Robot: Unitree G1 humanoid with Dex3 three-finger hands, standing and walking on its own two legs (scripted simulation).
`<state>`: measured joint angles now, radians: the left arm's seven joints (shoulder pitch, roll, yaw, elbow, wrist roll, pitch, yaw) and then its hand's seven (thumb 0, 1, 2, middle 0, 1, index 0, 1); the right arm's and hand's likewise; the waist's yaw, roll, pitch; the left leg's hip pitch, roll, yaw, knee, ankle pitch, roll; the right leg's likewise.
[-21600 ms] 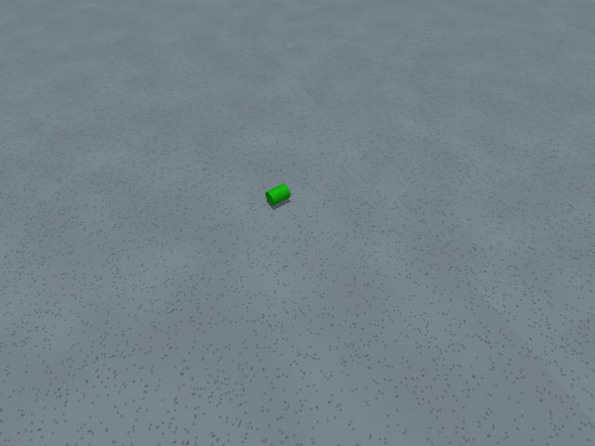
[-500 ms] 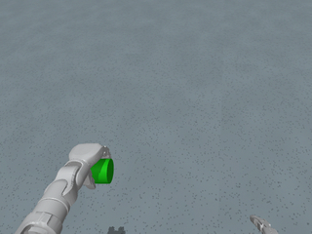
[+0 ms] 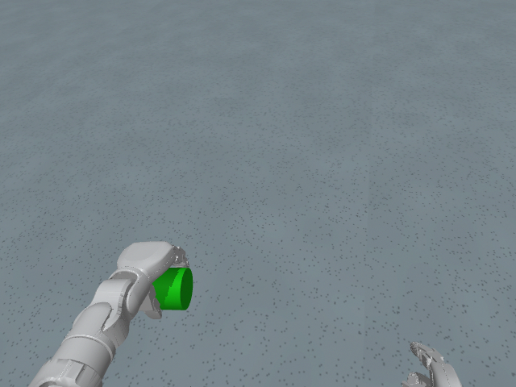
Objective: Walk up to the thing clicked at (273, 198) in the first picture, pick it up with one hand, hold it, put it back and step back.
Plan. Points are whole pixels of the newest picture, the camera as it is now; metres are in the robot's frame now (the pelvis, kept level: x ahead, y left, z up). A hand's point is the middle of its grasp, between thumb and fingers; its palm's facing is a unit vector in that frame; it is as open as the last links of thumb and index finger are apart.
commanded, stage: hold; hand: left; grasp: from above
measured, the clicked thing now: (161, 288) +0.30 +0.22 -0.06
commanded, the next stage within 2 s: crouch in 0.74 s
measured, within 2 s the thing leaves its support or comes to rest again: neither
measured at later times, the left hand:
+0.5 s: hand (151, 284) +0.28 +0.22 -0.02, palm faces -0.46 -0.05 -0.89, open 9.9 cm
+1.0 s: hand (154, 278) +0.30 +0.22 -0.03, palm faces -0.48 -0.05 -0.88, open 9.8 cm
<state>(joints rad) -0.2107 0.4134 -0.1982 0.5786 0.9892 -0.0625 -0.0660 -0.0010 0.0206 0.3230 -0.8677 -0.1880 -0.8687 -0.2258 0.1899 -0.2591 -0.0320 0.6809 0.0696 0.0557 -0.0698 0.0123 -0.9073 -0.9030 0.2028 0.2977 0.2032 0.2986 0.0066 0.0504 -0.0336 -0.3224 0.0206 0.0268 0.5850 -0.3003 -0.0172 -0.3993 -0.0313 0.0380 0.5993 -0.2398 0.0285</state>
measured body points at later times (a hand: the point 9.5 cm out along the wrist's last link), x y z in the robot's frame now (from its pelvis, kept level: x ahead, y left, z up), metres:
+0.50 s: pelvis +0.00 +0.00 +0.01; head +0.01 -0.03 +0.45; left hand +0.30 +0.22 +0.03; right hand +0.16 -0.25 -0.11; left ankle +0.00 +0.13 -0.73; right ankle +0.04 -0.14 -0.73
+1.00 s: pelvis +0.02 +0.00 +0.01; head +0.04 -0.02 +0.46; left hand +0.32 +0.22 +0.02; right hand +0.17 -0.25 -0.11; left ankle +0.00 +0.13 -0.73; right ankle +0.04 -0.14 -0.73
